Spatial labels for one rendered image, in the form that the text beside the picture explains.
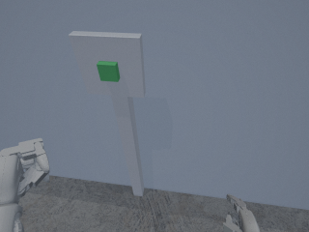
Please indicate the button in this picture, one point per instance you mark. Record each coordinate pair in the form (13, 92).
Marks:
(108, 71)

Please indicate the right robot hand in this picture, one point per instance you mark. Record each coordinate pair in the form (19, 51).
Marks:
(244, 221)

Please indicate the robot left forearm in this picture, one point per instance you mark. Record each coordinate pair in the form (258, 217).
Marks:
(9, 218)

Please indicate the left robot hand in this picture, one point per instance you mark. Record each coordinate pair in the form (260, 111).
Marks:
(29, 155)

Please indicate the panel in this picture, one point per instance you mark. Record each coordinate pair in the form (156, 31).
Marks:
(127, 50)

